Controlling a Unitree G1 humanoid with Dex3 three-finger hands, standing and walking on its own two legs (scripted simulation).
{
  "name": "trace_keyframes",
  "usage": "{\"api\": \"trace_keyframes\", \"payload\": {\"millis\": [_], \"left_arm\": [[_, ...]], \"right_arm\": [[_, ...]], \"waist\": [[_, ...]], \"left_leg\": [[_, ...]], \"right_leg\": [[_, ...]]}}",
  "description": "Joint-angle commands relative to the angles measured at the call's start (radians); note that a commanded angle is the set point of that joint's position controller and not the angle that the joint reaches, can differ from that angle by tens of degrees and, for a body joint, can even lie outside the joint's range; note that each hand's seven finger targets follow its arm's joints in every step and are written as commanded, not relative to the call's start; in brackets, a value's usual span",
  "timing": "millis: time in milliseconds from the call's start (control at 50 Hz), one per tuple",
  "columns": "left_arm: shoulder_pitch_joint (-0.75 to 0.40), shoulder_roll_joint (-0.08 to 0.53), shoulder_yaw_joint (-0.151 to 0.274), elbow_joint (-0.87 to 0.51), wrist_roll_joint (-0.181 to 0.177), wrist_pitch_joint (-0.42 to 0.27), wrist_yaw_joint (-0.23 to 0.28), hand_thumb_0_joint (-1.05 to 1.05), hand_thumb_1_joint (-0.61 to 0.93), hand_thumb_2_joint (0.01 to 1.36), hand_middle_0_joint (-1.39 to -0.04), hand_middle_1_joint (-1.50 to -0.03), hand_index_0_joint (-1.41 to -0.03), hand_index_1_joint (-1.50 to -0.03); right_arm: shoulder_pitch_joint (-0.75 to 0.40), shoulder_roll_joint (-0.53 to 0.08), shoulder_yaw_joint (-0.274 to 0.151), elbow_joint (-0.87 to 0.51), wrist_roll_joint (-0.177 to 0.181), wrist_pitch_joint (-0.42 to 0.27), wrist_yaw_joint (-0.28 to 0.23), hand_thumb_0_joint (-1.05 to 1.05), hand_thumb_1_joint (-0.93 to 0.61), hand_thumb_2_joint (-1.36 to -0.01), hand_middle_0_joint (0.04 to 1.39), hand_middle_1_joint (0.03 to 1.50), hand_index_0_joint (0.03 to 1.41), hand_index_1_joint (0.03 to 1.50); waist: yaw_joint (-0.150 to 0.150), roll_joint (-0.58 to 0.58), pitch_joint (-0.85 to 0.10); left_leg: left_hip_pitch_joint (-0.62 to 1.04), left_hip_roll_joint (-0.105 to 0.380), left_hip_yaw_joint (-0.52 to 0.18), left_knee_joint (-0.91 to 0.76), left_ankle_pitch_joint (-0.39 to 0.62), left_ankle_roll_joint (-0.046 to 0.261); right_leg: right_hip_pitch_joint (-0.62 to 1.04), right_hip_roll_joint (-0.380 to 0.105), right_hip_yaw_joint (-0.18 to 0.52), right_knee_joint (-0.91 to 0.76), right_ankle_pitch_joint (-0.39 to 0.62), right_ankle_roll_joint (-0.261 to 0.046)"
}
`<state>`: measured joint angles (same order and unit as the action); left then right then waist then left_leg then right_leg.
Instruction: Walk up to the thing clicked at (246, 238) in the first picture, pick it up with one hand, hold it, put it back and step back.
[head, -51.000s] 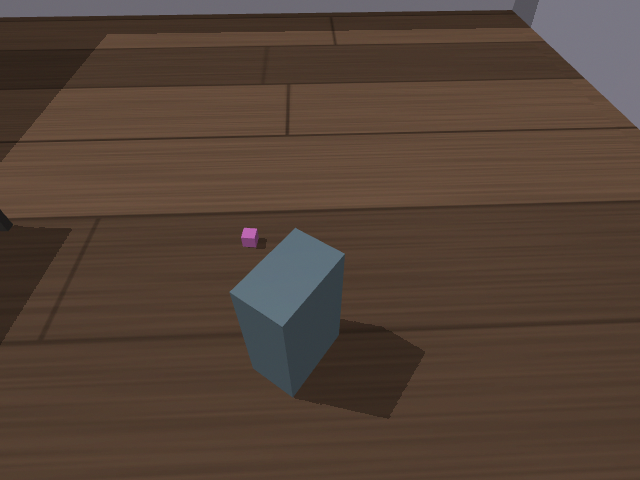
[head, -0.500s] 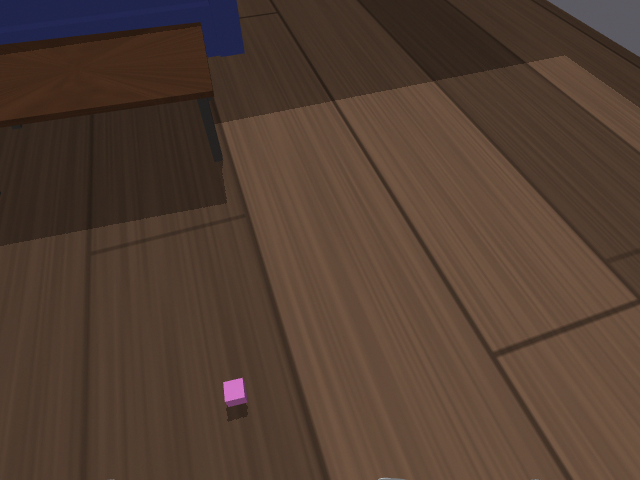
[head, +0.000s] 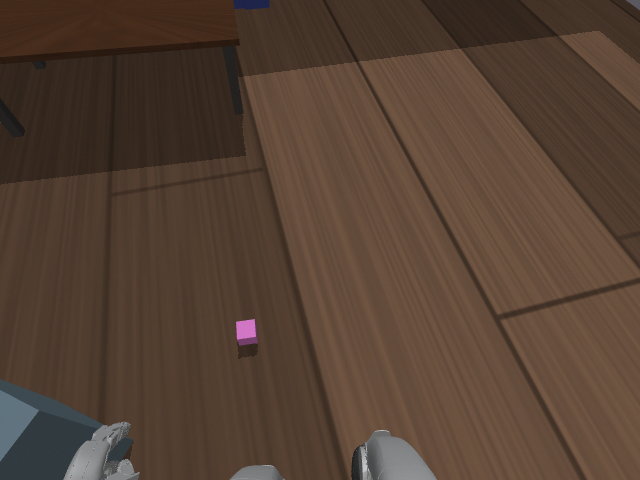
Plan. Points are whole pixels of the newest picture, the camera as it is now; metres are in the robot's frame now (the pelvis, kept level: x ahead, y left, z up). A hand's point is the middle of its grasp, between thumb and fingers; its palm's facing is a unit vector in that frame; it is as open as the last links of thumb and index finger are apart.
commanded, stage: step back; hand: left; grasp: from above
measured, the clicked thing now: (247, 332) +0.55 +0.23 -0.72
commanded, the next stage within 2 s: none
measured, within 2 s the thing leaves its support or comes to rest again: neither
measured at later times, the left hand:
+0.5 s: hand out of the picture -0.02 +0.24 -0.12, palm faces -0.10 -0.90 -0.42, open 7.4 cm
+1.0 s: hand out of the picture -0.18 +0.27 -0.14, palm faces -0.11 -0.91 -0.41, open 7.4 cm
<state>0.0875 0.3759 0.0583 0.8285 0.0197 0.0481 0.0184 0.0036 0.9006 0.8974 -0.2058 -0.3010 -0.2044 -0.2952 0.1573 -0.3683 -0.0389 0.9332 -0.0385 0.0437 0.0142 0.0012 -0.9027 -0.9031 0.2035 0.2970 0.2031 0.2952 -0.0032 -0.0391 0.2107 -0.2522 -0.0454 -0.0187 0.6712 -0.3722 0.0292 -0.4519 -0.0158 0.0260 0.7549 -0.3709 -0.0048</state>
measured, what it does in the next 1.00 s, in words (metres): walks backwards: right foot, then left foot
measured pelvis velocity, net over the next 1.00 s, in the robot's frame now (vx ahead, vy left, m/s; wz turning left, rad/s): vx -0.30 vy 0.00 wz -0.11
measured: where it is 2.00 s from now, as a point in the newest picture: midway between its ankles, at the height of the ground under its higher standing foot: outside the picture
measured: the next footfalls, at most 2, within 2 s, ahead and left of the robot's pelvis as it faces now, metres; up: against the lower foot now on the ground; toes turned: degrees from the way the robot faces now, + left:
right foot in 0.34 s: -0.08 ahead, -0.14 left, +0.00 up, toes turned -3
left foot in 0.68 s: -0.16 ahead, +0.12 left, +0.00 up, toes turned -5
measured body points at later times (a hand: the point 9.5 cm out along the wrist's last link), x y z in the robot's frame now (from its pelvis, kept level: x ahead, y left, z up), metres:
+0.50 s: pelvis -0.13 -0.01 +0.01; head -0.09 -0.04 +0.45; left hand -0.01 +0.29 -0.10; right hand -0.05 -0.33 -0.12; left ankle -0.11 +0.12 -0.65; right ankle -0.12 -0.13 -0.72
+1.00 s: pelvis -0.30 +0.00 +0.00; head -0.24 +0.00 +0.45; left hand -0.17 +0.31 -0.12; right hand -0.22 -0.32 -0.11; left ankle -0.20 +0.12 -0.72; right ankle -0.36 -0.13 -0.70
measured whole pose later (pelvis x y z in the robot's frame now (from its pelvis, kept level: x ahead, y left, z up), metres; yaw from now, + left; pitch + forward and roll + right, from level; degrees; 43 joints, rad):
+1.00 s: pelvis -0.30 +0.00 +0.00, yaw -6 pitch -2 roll -1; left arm 0.18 0.40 0.08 0.84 0.02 0.04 0.01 0.01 0.90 0.90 -0.20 -0.30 -0.20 -0.29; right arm 0.13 -0.38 -0.04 0.82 -0.04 0.03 0.00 0.00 -0.90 -0.90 0.21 0.30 0.21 0.30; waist 0.01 0.00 0.18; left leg -0.41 0.04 -0.01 0.63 -0.19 0.00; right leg -0.26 0.04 0.07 0.78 -0.46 0.02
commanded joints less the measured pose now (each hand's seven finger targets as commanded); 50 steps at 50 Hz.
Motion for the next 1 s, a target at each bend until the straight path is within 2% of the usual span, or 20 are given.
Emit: {"api": "trace_keyframes", "payload": {"millis": [0, 40, 180, 240, 300, 320, 340, 360, 380, 420, 440, 560, 620, 640, 660, 680, 700, 760, 900, 980], "left_arm": [[-0.013, 0.196, 0.068, -0.072, -0.005, -0.016, 0.028, 0.000, 0.900, 0.900, -0.200, -0.300, -0.200, -0.300], [0.089, 0.193, 0.073, -0.045, -0.017, -0.018, 0.024, 0.000, 0.900, 0.900, -0.200, -0.300, -0.200, -0.300], [0.063, 0.171, 0.066, -0.078, -0.007, -0.031, 0.010, 0.000, 0.900, 0.900, -0.200, -0.300, -0.200, -0.300], [0.117, 0.165, 0.063, -0.055, -0.006, -0.040, 0.004, 0.000, 0.900, 0.900, -0.200, -0.300, -0.200, -0.300], [0.228, 0.164, 0.066, 0.007, 0.010, -0.051, 0.006, 0.000, 0.900, 0.900, -0.200, -0.300, -0.200, -0.300], [0.225, 0.216, 0.081, -0.003, 0.021, -0.058, 0.007, 0.000, 0.900, 0.900, -0.200, -0.300, -0.200, -0.300], [0.186, 0.311, 0.103, -0.023, 0.015, -0.057, 0.001, 0.000, 0.900, 0.900, -0.200, -0.300, -0.200, -0.300], [0.115, 0.385, 0.117, -0.064, 0.026, -0.059, 0.001, 0.000, 0.900, 0.900, -0.200, -0.300, -0.200, -0.300], [0.070, 0.340, 0.109, -0.092, 0.022, -0.066, 0.006, 0.000, 0.900, 0.900, -0.200, -0.300, -0.200, -0.300], [-0.011, 0.268, 0.087, -0.105, 0.010, -0.062, 0.014, 0.000, 0.900, 0.900, -0.200, -0.300, -0.200, -0.300], [-0.011, 0.256, 0.089, -0.111, 0.014, -0.058, 0.016, 0.000, 0.900, 0.900, -0.200, -0.300, -0.200, -0.300], [0.072, 0.243, 0.085, -0.125, 0.021, -0.039, 0.026, 0.000, 0.900, 0.900, -0.200, -0.300, -0.200, -0.300], [0.041, 0.251, 0.074, -0.138, 0.002, -0.020, 0.015, 0.000, 0.900, 0.900, -0.200, -0.300, -0.200, -0.300], [0.046, 0.238, 0.067, -0.142, 0.001, -0.014, 0.012, 0.000, 0.900, 0.900, -0.200, -0.300, -0.200, -0.300], [0.060, 0.209, 0.059, -0.144, -0.001, -0.010, 0.008, 0.000, 0.900, 0.900, -0.200, -0.300, -0.200, -0.300], [-0.007, 0.207, 0.066, -0.159, -0.009, -0.016, 0.017, 0.000, 0.900, 0.900, -0.200, -0.300, -0.200, -0.300], [-0.055, 0.228, 0.079, -0.151, 0.007, -0.016, 0.025, 0.000, 0.900, 0.900, -0.200, -0.300, -0.200, -0.300], [0.078, 0.206, 0.078, -0.082, -0.019, -0.009, 0.018, 0.000, 0.900, 0.900, -0.200, -0.300, -0.200, -0.300], [0.089, 0.180, 0.066, -0.085, 0.001, -0.027, 0.002, 0.000, 0.900, 0.900, -0.200, -0.300, -0.200, -0.300], [0.206, 0.173, 0.067, -0.005, 0.011, -0.041, 0.002, 0.000, 0.900, 0.900, -0.200, -0.300, -0.200, -0.300]], "right_arm": [[-0.054, -0.294, -0.071, -0.103, -0.005, -0.035, -0.029, 0.000, -0.900, -0.900, 0.200, 0.300, 0.200, 0.300], [-0.091, -0.257, -0.063, -0.125, 0.002, -0.037, -0.040, 0.000, -0.900, -0.900, 0.200, 0.300, 0.200, 0.300], [0.032, -0.254, -0.072, -0.136, 0.014, -0.032, -0.046, 0.000, -0.900, -0.900, 0.200, 0.300, 0.200, 0.300], [-0.006, -0.267, -0.074, -0.156, 0.014, -0.021, -0.039, 0.000, -0.900, -0.900, 0.200, 0.300, 0.200, 0.300], [-0.058, -0.269, -0.073, -0.163, 0.034, -0.006, -0.032, 0.000, -0.900, -0.900, 0.200, 0.300, 0.200, 0.300], [-0.052, -0.236, -0.061, -0.169, 0.040, -0.005, -0.028, 0.000, -0.900, -0.900, 0.200, 0.300, 0.200, 0.300], [-0.088, -0.189, -0.053, -0.187, 0.048, -0.006, -0.026, 0.000, -0.900, -0.900, 0.200, 0.300, 0.200, 0.300], [-0.096, -0.205, -0.066, -0.177, 0.038, 0.004, -0.038, 0.000, -0.900, -0.900, 0.200, 0.300, 0.200, 0.300], [-0.071, -0.233, -0.074, -0.164, 0.039, 0.011, -0.037, 0.000, -0.900, -0.900, 0.200, 0.300, 0.200, 0.300], [0.002, -0.223, -0.067, -0.131, 0.054, 0.002, -0.039, 0.000, -0.900, -0.900, 0.200, 0.300, 0.200, 0.300], [0.016, -0.218, -0.062, -0.128, 0.052, -0.005, -0.043, 0.000, -0.900, -0.900, 0.200, 0.300, 0.200, 0.300], [0.023, -0.204, -0.056, -0.155, 0.028, -0.015, -0.042, 0.000, -0.900, -0.900, 0.200, 0.300, 0.200, 0.300], [0.113, -0.194, -0.068, -0.111, 0.017, -0.024, -0.033, 0.000, -0.900, -0.900, 0.200, 0.300, 0.200, 0.300], [0.126, -0.206, -0.076, -0.109, 0.007, -0.028, -0.031, 0.000, -0.900, -0.900, 0.200, 0.300, 0.200, 0.300], [0.122, -0.267, -0.093, -0.118, -0.008, -0.031, -0.028, 0.000, -0.900, -0.900, 0.200, 0.300, 0.200, 0.300], [0.050, -0.383, -0.110, -0.143, -0.001, -0.025, -0.017, 0.000, -0.900, -0.900, 0.200, 0.300, 0.200, 0.300], [0.021, -0.396, -0.117, -0.154, -0.005, -0.033, -0.020, 0.000, -0.900, -0.900, 0.200, 0.300, 0.200, 0.300], [-0.068, -0.284, -0.076, -0.164, -0.006, -0.041, -0.038, 0.000, -0.900, -0.900, 0.200, 0.300, 0.200, 0.300], [0.028, -0.272, -0.083, -0.166, 0.001, -0.030, -0.039, 0.000, -0.900, -0.900, 0.200, 0.300, 0.200, 0.300], [-0.015, -0.285, -0.077, -0.169, 0.021, 0.001, -0.031, 0.000, -0.900, -0.900, 0.200, 0.300, 0.200, 0.300]], "waist": [[-0.007, 0.126, -0.188], [0.043, 0.168, -0.202], [-0.045, 0.191, -0.247], [-0.028, 0.225, -0.281], [0.029, 0.201, -0.300], [0.029, 0.106, -0.291], [0.037, -0.152, -0.236], [0.063, -0.262, -0.196], [0.034, -0.157, -0.166], [-0.025, -0.065, -0.166], [-0.015, -0.090, -0.170], [0.049, -0.149, -0.239], [0.001, -0.122, -0.269], [-0.007, -0.082, -0.269], [-0.005, 0.078, -0.265], [-0.031, 0.310, -0.233], [-0.057, 0.289, -0.196], [0.040, 0.151, -0.190], [-0.025, 0.221, -0.266], [0.024, 0.232, -0.315]], "left_leg": [[-0.014, 0.336, -0.322, -0.297, 0.550, 0.208], [0.061, 0.295, -0.223, -0.248, 0.580, 0.185], [0.248, 0.317, -0.203, -0.168, 0.671, 0.241], [0.199, 0.285, -0.170, -0.139, 0.553, 0.195], [0.041, 0.267, -0.155, -0.074, 0.378, 0.128], [-0.096, 0.215, -0.132, -0.036, 0.233, 0.071], [-0.247, 0.020, -0.035, 0.148, -0.041, -0.005], [-0.216, -0.041, -0.075, 0.419, -0.264, -0.032], [-0.186, -0.032, -0.191, 0.555, -0.239, -0.031], [-0.213, -0.073, -0.176, 0.578, -0.131, -0.030], [-0.211, -0.077, -0.153, 0.570, -0.119, -0.040], [-0.183, 0.005, -0.071, 0.142, -0.155, -0.043], [0.006, -0.004, 0.034, -0.179, 0.058, -0.020], [0.064, 0.020, -0.011, -0.249, 0.158, -0.005], [0.124, 0.186, -0.248, -0.281, 0.168, 0.060], [-0.038, 0.396, -0.491, -0.367, 0.236, 0.216], [-0.139, 0.464, -0.603, -0.399, 0.265, 0.307], [-0.071, 0.306, -0.282, -0.278, 0.456, 0.195], [0.175, 0.299, -0.243, -0.191, 0.487, 0.217], [0.056, 0.243, -0.176, -0.095, 0.442, 0.129]], "right_leg": [[-0.055, 0.140, 0.185, 0.474, -0.212, -0.013], [-0.093, 0.131, 0.167, 0.526, -0.125, -0.014], [-0.056, 0.081, 0.092, 0.240, -0.169, 0.041], [0.073, 0.046, 0.013, -0.027, -0.099, 0.023], [0.290, 0.045, -0.032, -0.338, 0.175, -0.010], [0.352, -0.023, 0.103, -0.336, 0.185, -0.043], [0.295, -0.213, 0.387, -0.390, 0.219, -0.167], [0.117, -0.398, 0.571, -0.455, 0.256, -0.315], [0.061, -0.387, 0.533, -0.443, 0.317, -0.303], [0.118, -0.237, 0.273, -0.343, 0.467, -0.214], [0.135, -0.213, 0.236, -0.328, 0.461, -0.203], [0.368, -0.236, 0.225, -0.245, 0.545, -0.200], [0.281, -0.179, 0.175, -0.162, 0.447, -0.150], [0.209, -0.152, 0.162, -0.135, 0.355, -0.105], [0.044, -0.068, 0.116, -0.028, 0.148, -0.054], [0.009, 0.099, -0.011, 0.188, -0.209, -0.009], [0.031, 0.094, 0.128, 0.393, -0.281, -0.005], [-0.026, 0.127, 0.170, 0.561, -0.154, -0.020], [0.024, 0.053, 0.055, 0.109, -0.163, 0.034], [0.285, 0.058, -0.041, -0.349, 0.114, -0.006]]}}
